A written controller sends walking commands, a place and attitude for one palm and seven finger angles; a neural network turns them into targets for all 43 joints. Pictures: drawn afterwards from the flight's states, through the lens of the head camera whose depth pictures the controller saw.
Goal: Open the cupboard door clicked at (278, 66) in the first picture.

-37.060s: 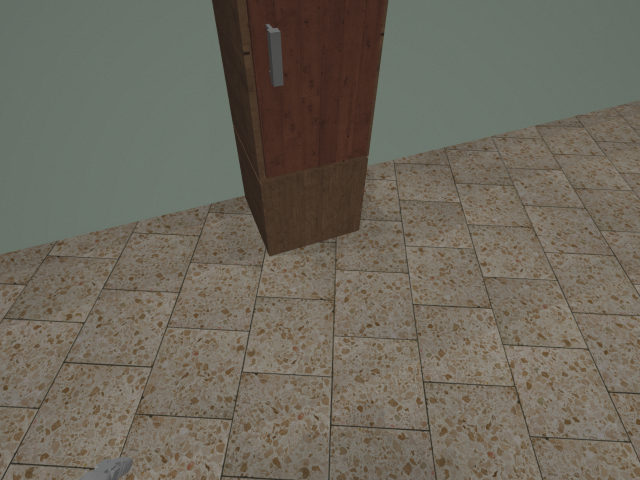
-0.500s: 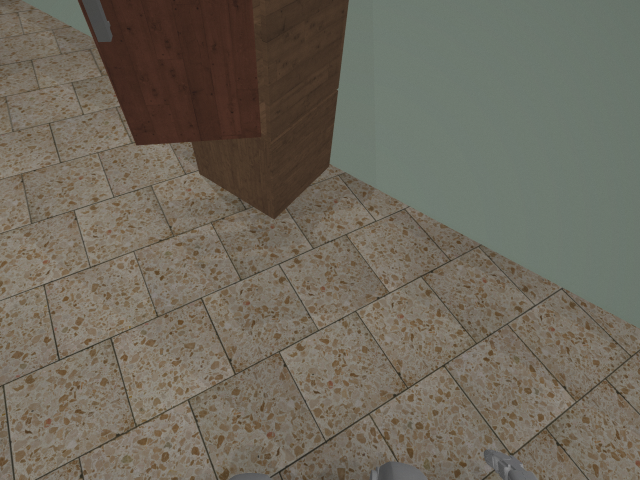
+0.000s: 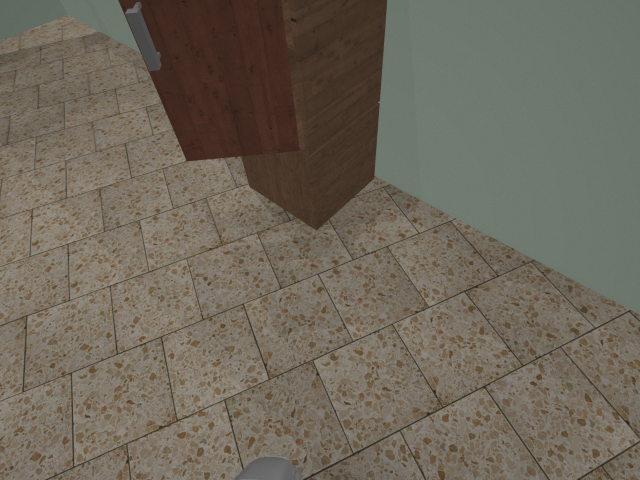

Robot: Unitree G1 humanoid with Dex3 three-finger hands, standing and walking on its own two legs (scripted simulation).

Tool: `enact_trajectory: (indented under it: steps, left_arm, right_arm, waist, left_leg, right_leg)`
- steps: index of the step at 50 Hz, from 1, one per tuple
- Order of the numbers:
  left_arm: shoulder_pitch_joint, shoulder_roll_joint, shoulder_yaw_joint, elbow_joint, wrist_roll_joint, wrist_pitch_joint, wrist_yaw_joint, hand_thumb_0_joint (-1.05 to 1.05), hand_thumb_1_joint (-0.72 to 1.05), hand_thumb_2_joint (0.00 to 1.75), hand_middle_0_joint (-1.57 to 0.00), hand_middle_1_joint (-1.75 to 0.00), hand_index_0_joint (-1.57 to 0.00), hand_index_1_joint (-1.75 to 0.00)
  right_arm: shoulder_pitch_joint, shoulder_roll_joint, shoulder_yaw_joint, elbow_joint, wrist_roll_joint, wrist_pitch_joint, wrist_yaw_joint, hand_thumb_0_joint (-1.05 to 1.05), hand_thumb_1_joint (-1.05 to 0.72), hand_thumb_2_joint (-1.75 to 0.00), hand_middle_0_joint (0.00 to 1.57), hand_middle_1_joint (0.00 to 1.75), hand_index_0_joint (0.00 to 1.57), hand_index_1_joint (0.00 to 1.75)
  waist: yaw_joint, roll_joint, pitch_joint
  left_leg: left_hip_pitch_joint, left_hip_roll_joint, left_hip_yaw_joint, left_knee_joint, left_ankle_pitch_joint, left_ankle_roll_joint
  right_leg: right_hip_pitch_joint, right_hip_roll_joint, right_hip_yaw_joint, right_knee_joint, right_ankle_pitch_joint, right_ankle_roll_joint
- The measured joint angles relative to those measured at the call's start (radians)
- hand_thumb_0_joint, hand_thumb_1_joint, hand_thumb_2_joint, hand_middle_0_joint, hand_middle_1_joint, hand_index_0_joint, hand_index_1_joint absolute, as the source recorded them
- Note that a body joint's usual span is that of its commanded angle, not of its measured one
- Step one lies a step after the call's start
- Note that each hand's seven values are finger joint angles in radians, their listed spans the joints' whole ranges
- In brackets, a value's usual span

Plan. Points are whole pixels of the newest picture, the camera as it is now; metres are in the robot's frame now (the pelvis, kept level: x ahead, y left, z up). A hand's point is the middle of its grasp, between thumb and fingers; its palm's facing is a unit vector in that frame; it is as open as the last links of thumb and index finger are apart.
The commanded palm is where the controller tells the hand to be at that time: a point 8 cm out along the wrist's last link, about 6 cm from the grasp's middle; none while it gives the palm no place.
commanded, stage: take the last steps up to it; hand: left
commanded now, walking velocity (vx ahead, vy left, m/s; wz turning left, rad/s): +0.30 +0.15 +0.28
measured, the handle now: (146, 36) +1.03 +0.45 +0.06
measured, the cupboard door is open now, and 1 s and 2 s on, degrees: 46 46 46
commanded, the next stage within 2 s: come to a stop and stand still in 1.54 s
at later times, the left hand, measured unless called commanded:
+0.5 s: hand out of the picture -0.05 +0.26 -0.19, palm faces +0.22 -0.96 -0.16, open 7.4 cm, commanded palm none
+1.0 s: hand (167, 354) +0.33 +0.29 -0.17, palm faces -0.03 -0.99 -0.15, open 7.4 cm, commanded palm none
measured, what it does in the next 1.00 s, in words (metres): walks ahead: left foot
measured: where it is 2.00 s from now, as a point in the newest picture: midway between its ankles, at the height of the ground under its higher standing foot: (300, 378)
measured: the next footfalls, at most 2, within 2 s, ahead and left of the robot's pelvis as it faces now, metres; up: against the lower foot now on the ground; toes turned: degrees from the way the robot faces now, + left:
left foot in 0.40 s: +0.11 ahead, +0.19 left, +0.00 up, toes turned +13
right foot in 1.08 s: +0.34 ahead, +0.02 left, +0.00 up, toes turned -4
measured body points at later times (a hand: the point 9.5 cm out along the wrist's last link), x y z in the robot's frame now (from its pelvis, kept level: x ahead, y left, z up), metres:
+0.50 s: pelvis +0.06 +0.10 -0.01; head +0.08 +0.13 +0.44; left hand -0.06 +0.31 -0.17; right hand +0.21 -0.11 -0.14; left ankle +0.07 +0.18 -0.74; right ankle -0.01 -0.06 -0.68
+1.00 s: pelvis +0.21 +0.13 +0.00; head +0.25 +0.13 +0.44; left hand +0.33 +0.34 -0.15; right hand +0.06 -0.05 -0.14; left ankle +0.08 +0.18 -0.74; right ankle +0.29 +0.02 -0.71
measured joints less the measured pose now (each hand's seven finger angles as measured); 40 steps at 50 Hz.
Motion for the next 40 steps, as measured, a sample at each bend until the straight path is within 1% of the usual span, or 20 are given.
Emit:
enact_trajectory:
  steps: [2, 5, 8, 11, 16, 18, 20, 21, 22, 23, 24, 25, 27, 29, 33, 36, 40]
  left_arm:
    - [0.012, 0.008, 0.002, 0.007, 0.000, -0.007, -0.001, 0.00, 0.93, 0.90, -0.20, -0.30, -0.21, -0.30]
    - [0.036, 0.013, 0.006, 0.019, 0.003, -0.022, -0.004, 0.00, 0.93, 0.90, -0.20, -0.30, -0.21, -0.30]
    - [0.070, 0.013, 0.008, 0.038, 0.008, -0.037, -0.010, 0.00, 0.93, 0.90, -0.20, -0.30, -0.21, -0.30]
    - [0.115, 0.012, 0.009, 0.066, 0.012, -0.046, -0.016, 0.01, 0.92, 0.90, -0.20, -0.30, -0.21, -0.30]
    - [0.197, 0.021, 0.012, 0.126, 0.021, -0.043, -0.023, 0.01, 0.91, 0.90, -0.20, -0.30, -0.21, -0.30]
    - [0.227, 0.028, 0.014, 0.151, 0.023, -0.036, -0.026, 0.01, 0.91, 0.90, -0.20, -0.30, -0.21, -0.30]
    - [0.258, 0.033, 0.016, 0.174, 0.020, -0.027, -0.029, 0.01, 0.91, 0.90, -0.20, -0.30, -0.21, -0.30]
    - [0.267, 0.033, 0.016, 0.185, 0.016, -0.019, -0.032, 0.01, 0.91, 0.90, -0.20, -0.30, -0.21, -0.30]
    - [0.263, 0.036, 0.015, 0.196, 0.014, -0.006, -0.032, 0.01, 0.91, 0.90, -0.20, -0.30, -0.20, -0.30]
    - [0.254, 0.038, 0.014, 0.202, 0.012, 0.007, -0.031, 0.01, 0.91, 0.90, -0.20, -0.30, -0.20, -0.30]
    - [0.243, 0.040, 0.014, 0.204, 0.013, 0.016, -0.030, 0.01, 0.91, 0.90, -0.20, -0.30, -0.20, -0.30]
    - [0.228, 0.041, 0.016, 0.203, 0.013, 0.020, -0.029, 0.01, 0.91, 0.90, -0.20, -0.30, -0.20, -0.30]
    - [0.188, 0.044, 0.021, 0.189, 0.016, 0.018, -0.033, 0.01, 0.91, 0.90, -0.20, -0.30, -0.20, -0.30]
    - [0.148, 0.044, 0.025, 0.163, 0.017, 0.009, -0.036, 0.01, 0.91, 0.90, -0.20, -0.30, -0.20, -0.30]
    - [0.069, 0.044, 0.034, 0.115, 0.015, -0.001, -0.037, 0.01, 0.91, 0.90, -0.19, -0.30, -0.20, -0.30]
    - [0.017, 0.046, 0.039, 0.090, 0.013, 0.001, -0.038, 0.01, 0.91, 0.90, -0.19, -0.29, -0.20, -0.30]
    - [-0.037, 0.042, 0.036, 0.075, 0.010, 0.007, -0.040, 0.01, 0.91, 0.90, -0.19, -0.29, -0.20, -0.30]
  right_arm:
    - [0.000, -0.002, -0.001, 0.009, -0.001, 0.000, 0.000, 0.00, -0.91, -0.90, 0.20, 0.30, 0.20, 0.30]
    - [-0.001, -0.005, -0.002, 0.023, -0.005, -0.002, 0.003, 0.00, -0.91, -0.90, 0.20, 0.30, 0.20, 0.30]
    - [-0.012, -0.008, 0.000, 0.031, -0.008, -0.003, 0.009, 0.00, -0.91, -0.90, 0.19, 0.30, 0.19, 0.30]
    - [-0.036, -0.009, 0.004, 0.029, -0.008, -0.007, 0.015, 0.00, -0.91, -0.90, 0.19, 0.30, 0.19, 0.30]
    - [-0.098, 0.001, 0.013, 0.002, -0.005, -0.024, 0.029, 0.00, -0.91, -0.90, 0.19, 0.30, 0.19, 0.30]
    - [-0.121, 0.010, 0.019, -0.013, -0.004, -0.039, 0.034, 0.00, -0.91, -0.90, 0.19, 0.30, 0.19, 0.30]
    - [-0.134, 0.016, 0.027, -0.032, -0.004, -0.065, 0.034, 0.00, -0.91, -0.90, 0.19, 0.30, 0.19, 0.30]
    - [-0.139, 0.019, 0.028, -0.041, -0.007, -0.083, 0.031, 0.00, -0.91, -0.90, 0.19, 0.30, 0.19, 0.30]
    - [-0.141, 0.028, 0.028, -0.048, -0.008, -0.097, 0.023, 0.00, -0.91, -0.90, 0.19, 0.30, 0.20, 0.30]
    - [-0.137, 0.037, 0.032, -0.054, -0.009, -0.106, 0.016, 0.00, -0.91, -0.90, 0.19, 0.30, 0.20, 0.30]
    - [-0.126, 0.047, 0.037, -0.055, -0.009, -0.111, 0.010, 0.00, -0.91, -0.90, 0.19, 0.30, 0.20, 0.30]
    - [-0.110, 0.055, 0.041, -0.054, -0.010, -0.113, 0.004, 0.00, -0.91, -0.90, 0.20, 0.30, 0.20, 0.30]
    - [-0.070, 0.071, 0.049, -0.043, -0.009, -0.115, -0.005, 0.00, -0.91, -0.90, 0.20, 0.30, 0.20, 0.30]
    - [-0.032, 0.068, 0.028, -0.036, 0.004, -0.129, -0.025, -0.02, -0.94, -0.90, 0.20, 0.30, 0.20, 0.30]
    - [0.053, 0.047, 0.030, 0.009, 0.001, -0.133, -0.029, -0.03, -0.96, -0.90, 0.20, 0.30, 0.20, 0.30]
    - [0.120, 0.052, 0.036, 0.048, 0.000, -0.129, -0.033, -0.02, -0.95, -0.90, 0.20, 0.30, 0.20, 0.30]
    - [0.200, 0.073, 0.050, 0.091, -0.003, -0.128, -0.039, -0.01, -0.93, -0.90, 0.20, 0.30, 0.20, 0.30]
  waist:
    - [0.002, -0.007, -0.003]
    - [0.014, -0.017, -0.010]
    - [0.035, -0.027, -0.017]
    - [0.058, -0.037, -0.022]
    - [0.094, -0.064, -0.021]
    - [0.107, -0.078, -0.019]
    - [0.111, -0.084, -0.024]
    - [0.106, -0.083, -0.023]
    - [0.103, -0.089, -0.016]
    - [0.103, -0.092, -0.011]
    - [0.100, -0.093, -0.011]
    - [0.096, -0.091, -0.014]
    - [0.087, -0.087, -0.017]
    - [0.075, -0.087, -0.018]
    - [0.057, -0.084, -0.028]
    - [0.043, -0.086, -0.035]
    - [0.017, -0.078, -0.037]
  left_leg:
    - [-0.002, 0.019, 0.004, 0.031, 0.025, -0.011]
    - [0.012, 0.044, 0.012, 0.015, 0.046, -0.020]
    - [0.026, 0.063, 0.028, -0.032, 0.048, -0.024]
    - [0.034, 0.073, 0.046, -0.092, 0.051, -0.022]
    - [0.060, 0.077, 0.089, -0.261, 0.066, -0.005]
    - [0.092, 0.070, 0.109, -0.362, 0.076, 0.008]
    - [0.155, 0.060, 0.132, -0.495, 0.112, 0.020]
    - [0.160, 0.055, 0.138, -0.507, 0.177, 0.040]
    - [0.154, 0.048, 0.146, -0.472, 0.182, 0.063]
    - [0.162, 0.043, 0.156, -0.453, 0.163, 0.081]
    - [0.178, 0.040, 0.164, -0.457, 0.145, 0.094]
    - [0.198, 0.037, 0.170, -0.477, 0.137, 0.102]
    - [0.247, 0.026, 0.176, -0.543, 0.152, 0.108]
    - [0.297, 0.010, 0.184, -0.617, 0.176, 0.115]
    - [0.376, -0.014, 0.193, -0.724, 0.200, 0.128]
    - [0.419, -0.029, 0.197, -0.766, 0.195, 0.132]
    - [0.466, -0.037, 0.203, -0.790, 0.168, 0.129]
  right_leg:
    - [0.020, -0.004, -0.018, -0.025, 0.007, -0.001]
    - [0.045, -0.013, -0.044, -0.052, 0.011, 0.002]
    - [0.068, -0.028, -0.066, -0.072, 0.011, 0.010]
    - [0.091, -0.048, -0.082, -0.091, 0.010, 0.027]
    - [0.126, -0.087, -0.099, -0.101, -0.005, 0.070]
    - [0.132, -0.106, -0.100, -0.082, -0.024, 0.093]
    - [0.123, -0.124, -0.096, -0.023, -0.066, 0.114]
    - [0.097, -0.134, -0.085, 0.051, -0.100, 0.100]
    - [0.052, -0.138, -0.047, 0.170, -0.151, 0.085]
    - [-0.003, -0.129, -0.005, 0.303, -0.184, 0.069]
    - [-0.060, -0.116, 0.022, 0.423, -0.189, 0.055]
    - [-0.115, -0.105, 0.036, 0.518, -0.168, 0.046]
    - [-0.209, -0.092, 0.045, 0.627, -0.090, 0.039]
    - [-0.285, -0.083, 0.055, 0.661, -0.009, 0.039]
    - [-0.385, -0.065, 0.063, 0.642, 0.102, 0.046]
    - [-0.422, -0.056, 0.070, 0.605, 0.153, 0.048]
    - [-0.430, -0.046, 0.069, 0.546, 0.181, 0.044]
